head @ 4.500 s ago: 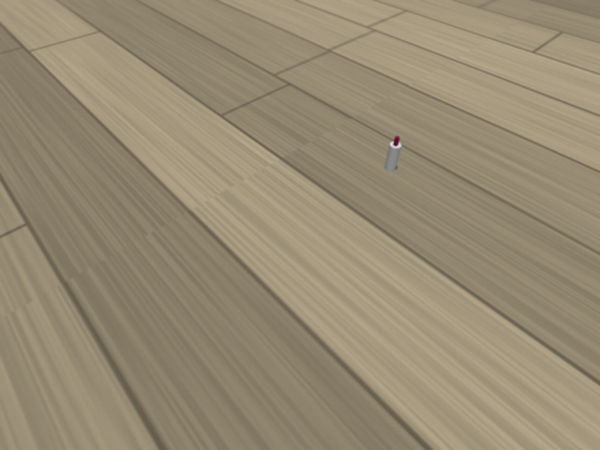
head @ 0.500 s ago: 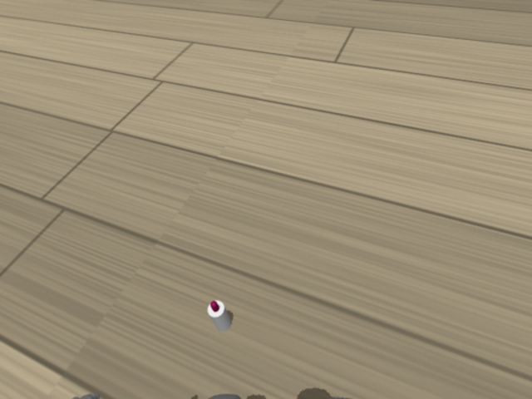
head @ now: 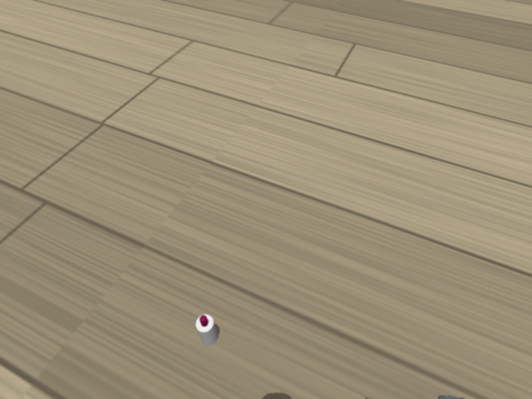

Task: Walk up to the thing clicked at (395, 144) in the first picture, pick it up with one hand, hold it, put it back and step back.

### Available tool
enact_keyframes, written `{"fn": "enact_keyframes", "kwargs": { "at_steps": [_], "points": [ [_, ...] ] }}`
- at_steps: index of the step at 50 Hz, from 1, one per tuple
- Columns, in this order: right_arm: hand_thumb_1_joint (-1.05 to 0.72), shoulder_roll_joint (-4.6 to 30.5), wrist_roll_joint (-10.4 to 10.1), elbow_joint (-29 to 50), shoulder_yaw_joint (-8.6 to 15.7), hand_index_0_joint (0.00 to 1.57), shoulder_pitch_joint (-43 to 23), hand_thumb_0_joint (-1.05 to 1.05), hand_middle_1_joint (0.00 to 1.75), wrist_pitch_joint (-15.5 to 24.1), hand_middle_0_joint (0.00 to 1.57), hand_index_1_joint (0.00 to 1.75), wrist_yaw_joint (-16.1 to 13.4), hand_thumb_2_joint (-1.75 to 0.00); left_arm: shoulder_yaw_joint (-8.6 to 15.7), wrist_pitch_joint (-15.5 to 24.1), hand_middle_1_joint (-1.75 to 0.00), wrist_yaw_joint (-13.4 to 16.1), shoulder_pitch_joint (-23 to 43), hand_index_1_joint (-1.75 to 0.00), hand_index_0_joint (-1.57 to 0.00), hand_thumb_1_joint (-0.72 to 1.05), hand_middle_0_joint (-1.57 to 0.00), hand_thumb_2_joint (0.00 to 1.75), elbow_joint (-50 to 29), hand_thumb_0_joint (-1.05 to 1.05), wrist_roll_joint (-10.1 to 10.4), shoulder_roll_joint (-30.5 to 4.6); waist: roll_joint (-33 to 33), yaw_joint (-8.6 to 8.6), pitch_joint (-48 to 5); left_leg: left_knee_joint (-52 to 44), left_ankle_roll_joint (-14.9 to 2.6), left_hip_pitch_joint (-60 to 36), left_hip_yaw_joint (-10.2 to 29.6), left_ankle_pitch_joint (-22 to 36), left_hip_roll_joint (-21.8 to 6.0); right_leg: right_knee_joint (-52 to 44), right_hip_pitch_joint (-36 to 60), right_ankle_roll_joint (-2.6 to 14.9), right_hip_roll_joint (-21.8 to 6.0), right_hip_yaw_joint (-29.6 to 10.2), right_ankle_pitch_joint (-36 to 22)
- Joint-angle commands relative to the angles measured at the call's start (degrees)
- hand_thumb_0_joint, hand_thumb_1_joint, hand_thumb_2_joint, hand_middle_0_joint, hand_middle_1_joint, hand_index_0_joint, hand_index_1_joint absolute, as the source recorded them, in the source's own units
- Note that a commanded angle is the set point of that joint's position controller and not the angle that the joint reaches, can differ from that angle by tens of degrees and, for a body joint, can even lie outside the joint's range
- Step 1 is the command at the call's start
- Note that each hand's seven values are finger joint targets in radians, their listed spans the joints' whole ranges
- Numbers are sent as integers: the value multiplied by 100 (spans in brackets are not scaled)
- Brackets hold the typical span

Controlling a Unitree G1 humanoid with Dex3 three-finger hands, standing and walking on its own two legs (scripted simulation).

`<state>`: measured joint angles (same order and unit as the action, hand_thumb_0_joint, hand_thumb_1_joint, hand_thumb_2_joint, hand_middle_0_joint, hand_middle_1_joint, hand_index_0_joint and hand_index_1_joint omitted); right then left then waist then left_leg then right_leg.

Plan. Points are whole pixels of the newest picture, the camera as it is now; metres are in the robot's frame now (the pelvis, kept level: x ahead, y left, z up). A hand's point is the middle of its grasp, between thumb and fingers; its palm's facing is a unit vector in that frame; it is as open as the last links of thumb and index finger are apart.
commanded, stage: walk up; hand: left
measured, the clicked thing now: (206, 328) +0.43 +0.21 -0.67
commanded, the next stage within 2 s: stand in 0.88 s
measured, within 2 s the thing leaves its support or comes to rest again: neither
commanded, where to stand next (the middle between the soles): +0.08 +0.00 m, yaw +0 degrees
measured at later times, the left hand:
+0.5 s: hand out of the picture +0.08 +0.26 -0.14, palm faces +0.00 -0.94 -0.34, open 7.4 cm
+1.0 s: hand out of the picture +0.10 +0.25 -0.14, palm faces -0.02 -0.94 -0.34, open 7.4 cm
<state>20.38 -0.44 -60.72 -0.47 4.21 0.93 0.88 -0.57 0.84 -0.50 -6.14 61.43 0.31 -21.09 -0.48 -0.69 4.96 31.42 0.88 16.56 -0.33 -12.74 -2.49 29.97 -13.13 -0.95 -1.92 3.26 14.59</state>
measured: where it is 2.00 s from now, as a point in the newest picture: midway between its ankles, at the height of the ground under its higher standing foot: outside the picture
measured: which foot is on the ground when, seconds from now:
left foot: down 0.00-1.00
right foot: down 0.00-1.00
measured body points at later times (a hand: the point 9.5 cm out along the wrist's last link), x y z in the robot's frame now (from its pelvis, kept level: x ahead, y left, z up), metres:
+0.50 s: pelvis +0.01 +0.00 +0.01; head +0.02 +0.00 +0.46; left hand +0.08 +0.31 -0.12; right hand +0.09 -0.30 -0.12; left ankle +0.05 +0.13 -0.73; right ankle +0.02 -0.13 -0.73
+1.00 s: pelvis +0.02 +0.00 +0.01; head +0.02 +0.00 +0.46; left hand +0.10 +0.30 -0.12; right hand +0.10 -0.30 -0.12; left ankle +0.05 +0.13 -0.73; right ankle +0.02 -0.13 -0.73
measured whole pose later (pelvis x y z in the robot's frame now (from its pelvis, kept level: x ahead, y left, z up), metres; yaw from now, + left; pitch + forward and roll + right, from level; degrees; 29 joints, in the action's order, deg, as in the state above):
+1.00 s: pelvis +0.02 +0.00 +0.01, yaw +0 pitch -1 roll +0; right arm 19.7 0.7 -66.4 0.3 4.4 0.4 0.6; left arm 0.6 0.3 -0.6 -4.6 66.2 -0.7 -19.8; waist 0.3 0.4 2.0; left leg 19.0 1.1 9.9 -0.6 -7.7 -1.6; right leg 19.1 -7.1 -1.3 -2.5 3.5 10.4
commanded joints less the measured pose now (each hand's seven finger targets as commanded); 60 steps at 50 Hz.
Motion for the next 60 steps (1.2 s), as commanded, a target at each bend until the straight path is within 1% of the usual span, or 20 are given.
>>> {"fn": "enact_keyframes", "kwargs": {
  "at_steps": [1,5,11,14,16,17,25,27,30,32,41,43,44,45,48,52,56,57,59,60],
  "points": [
    [-90,1331,-17,125,259,20,-287,0,30,105,20,30,-82,-90,262,131,-30,73,278,-30,-20,90,-20,90,-80,0,31,-1226,314,29,-823,-884,-311,-605,655,879,-547,-747,252,244,-529,-591,-813],
    [-90,1269,-15,-31,236,20,-488,0,30,76,20,30,-71,-90,245,130,-30,51,392,-30,-20,90,-20,90,98,0,18,-1160,157,29,-708,-1144,-279,-719,645,629,-528,-1141,280,203,-588,-633,-611],
    [-90,1238,9,-224,235,20,-566,0,30,66,20,30,-60,-90,263,128,-30,43,511,-30,-20,90,-20,90,254,0,-24,-1155,3,46,-764,-1334,-214,-931,563,696,-504,-1433,413,176,-633,-619,-661],
    [-90,1248,24,-284,242,20,-554,0,30,62,20,30,-60,-90,275,118,-30,38,531,-30,-20,90,-20,90,272,0,-35,-1144,9,44,-725,-1468,-195,-846,576,519,-494,-1493,501,163,-631,-605,-555],
    [-90,1260,41,-299,251,20,-583,0,30,57,20,30,-60,-90,281,99,-30,35,500,-30,-20,90,-20,90,278,0,-44,-1138,46,36,-621,-1587,-182,-758,606,168,-486,-1543,434,168,-611,-601,-320],
    [-90,1243,39,-308,234,20,-557,0,30,63,20,30,-57,-90,293,95,-30,31,465,-30,-20,90,-20,90,280,0,-40,-1136,91,14,-661,-1627,-180,-744,641,108,-505,-1505,515,163,-615,-598,-347],
    [-90,1215,40,-304,249,20,-479,0,30,69,20,30,-55,-90,330,93,-30,41,388,-30,-20,90,-20,90,274,0,-55,-1118,96,30,-639,-1609,-173,-704,651,395,-492,-1552,565,141,-587,-546,-379],
    [-90,1215,44,-300,245,20,-426,0,30,65,20,30,-58,-90,335,91,-30,37,409,-30,-20,90,-20,90,242,0,-64,-1140,64,50,-669,-1594,-166,-708,626,255,-453,-1550,577,148,-609,-571,-419],
    [-90,1217,51,-333,259,20,-344,0,30,68,20,30,-64,-90,351,83,-30,44,441,-30,-20,90,-20,90,239,0,-61,-1127,79,66,-738,-1598,-164,-688,622,442,-462,-1489,687,153,-606,-557,-563],
    [-90,1206,45,-321,258,20,-330,0,30,74,20,30,-68,-90,344,91,-30,47,391,-30,-20,90,-20,90,239,0,-52,-1101,135,53,-827,-1531,-170,-789,602,759,-480,-1478,764,141,-625,-534,-746],
    [-90,1193,57,-317,265,20,-259,0,30,72,20,30,-92,-90,362,61,-30,51,430,-30,-20,90,-20,90,201,0,-55,-1081,111,69,-817,-1522,-171,-797,567,890,-498,-1428,763,146,-628,-525,-853],
    [-90,1179,57,-310,271,20,-280,0,30,66,20,30,-94,-90,359,54,-30,54,440,-30,-20,90,-20,90,210,0,-48,-1063,125,75,-694,-1554,-157,-748,597,881,-491,-1454,691,141,-595,-506,-759],
    [-90,1186,112,-251,257,20,-226,0,30,62,20,30,-102,-90,326,47,-30,60,368,-30,-20,90,-20,90,203,0,-70,-1054,144,98,-716,-1682,-104,-779,596,426,-508,-1482,629,137,-610,-520,-360],
    [-90,1210,122,-245,270,20,-248,0,30,54,20,30,-103,-90,325,41,-30,58,359,-30,-20,90,-20,90,194,0,-90,-1080,148,85,-662,-1711,-114,-750,618,175,-521,-1482,537,150,-599,-526,-209],
    [-90,1228,116,-203,284,20,-269,0,30,51,20,30,-98,-90,323,48,-30,57,378,-30,-20,90,-20,90,158,0,-93,-1076,130,82,-588,-1715,-132,-662,620,30,-516,-1494,487,164,-618,-552,-100],
    [-90,1182,115,-175,268,20,-236,0,30,91,20,30,-96,-90,324,87,-30,59,336,-30,-20,90,-20,90,136,0,-88,-1103,86,93,-688,-1618,-129,-879,572,641,-526,-1483,522,153,-653,-572,-528],
    [-90,1206,105,-141,277,20,-241,0,30,86,20,30,-96,-90,315,105,-30,69,312,-30,-20,90,-20,90,123,0,-87,-1085,31,108,-697,-1505,-153,-1014,525,849,-533,-1518,479,133,-645,-567,-623],
    [-90,1165,111,-149,268,20,-213,0,30,88,20,30,-97,-90,318,112,-30,74,366,-30,-20,90,-20,90,99,0,-83,-1126,-45,125,-703,-1497,-129,-1044,530,1117,-555,-1477,533,144,-656,-566,-819],
    [-90,1201,98,-164,265,20,-225,0,30,84,20,30,-103,-90,316,106,-30,71,312,-30,-20,90,-20,90,112,0,-64,-1098,103,112,-736,-1493,-115,-1029,495,1061,-528,-1489,607,131,-652,-567,-904],
    [-90,1160,107,-157,261,20,-234,0,30,83,20,30,-101,-90,322,108,-30,70,306,-30,-20,90,-20,90,104,0,-64,-1133,18,105,-792,-1491,-111,-1081,489,1155,-548,-1463,640,144,-653,-551,-923]
  ]
}}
